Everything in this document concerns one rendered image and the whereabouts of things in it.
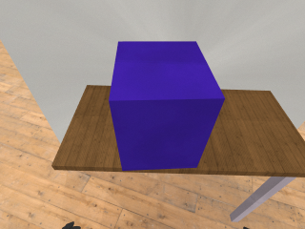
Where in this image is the carton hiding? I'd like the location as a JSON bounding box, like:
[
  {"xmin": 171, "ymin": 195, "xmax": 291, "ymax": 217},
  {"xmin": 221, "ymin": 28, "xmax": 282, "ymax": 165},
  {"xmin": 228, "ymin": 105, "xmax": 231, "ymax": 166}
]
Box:
[{"xmin": 109, "ymin": 41, "xmax": 225, "ymax": 171}]

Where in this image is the table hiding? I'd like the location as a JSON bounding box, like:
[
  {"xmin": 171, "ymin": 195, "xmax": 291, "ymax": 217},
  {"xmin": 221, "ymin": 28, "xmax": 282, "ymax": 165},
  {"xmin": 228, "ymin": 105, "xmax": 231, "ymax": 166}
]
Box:
[{"xmin": 51, "ymin": 85, "xmax": 305, "ymax": 222}]

